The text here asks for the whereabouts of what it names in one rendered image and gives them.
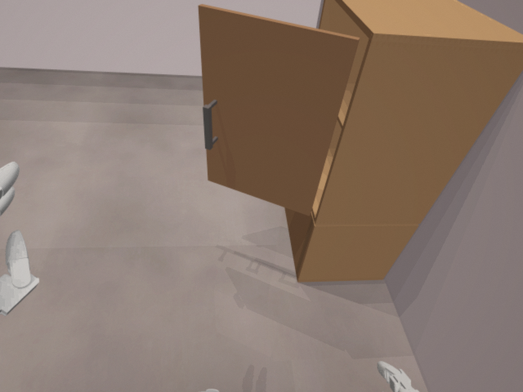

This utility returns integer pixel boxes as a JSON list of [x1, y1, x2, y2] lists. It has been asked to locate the cupboard door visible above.
[[199, 4, 360, 216]]

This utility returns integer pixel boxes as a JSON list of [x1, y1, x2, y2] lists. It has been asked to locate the right robot hand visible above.
[[378, 361, 419, 392]]

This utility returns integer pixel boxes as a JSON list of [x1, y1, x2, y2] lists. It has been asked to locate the handle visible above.
[[203, 100, 218, 150]]

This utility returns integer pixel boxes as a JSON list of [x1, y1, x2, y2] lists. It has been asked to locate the left robot hand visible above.
[[0, 162, 39, 316]]

